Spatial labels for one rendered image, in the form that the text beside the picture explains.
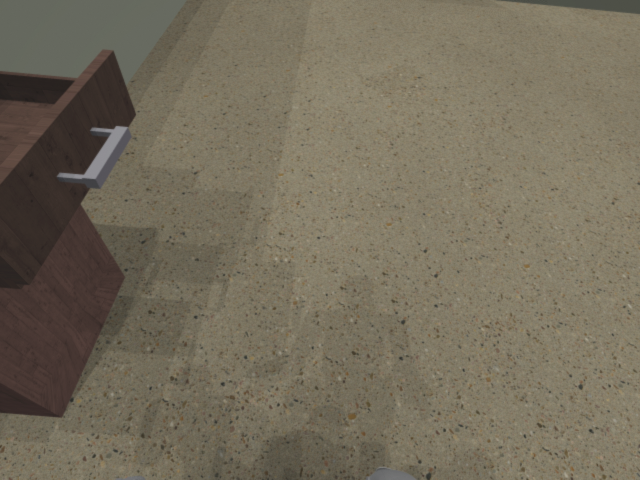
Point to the cabinet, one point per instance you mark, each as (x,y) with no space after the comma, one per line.
(48,329)

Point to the handle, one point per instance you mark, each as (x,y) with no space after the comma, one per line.
(102,165)

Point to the drawer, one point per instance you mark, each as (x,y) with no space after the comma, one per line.
(45,124)

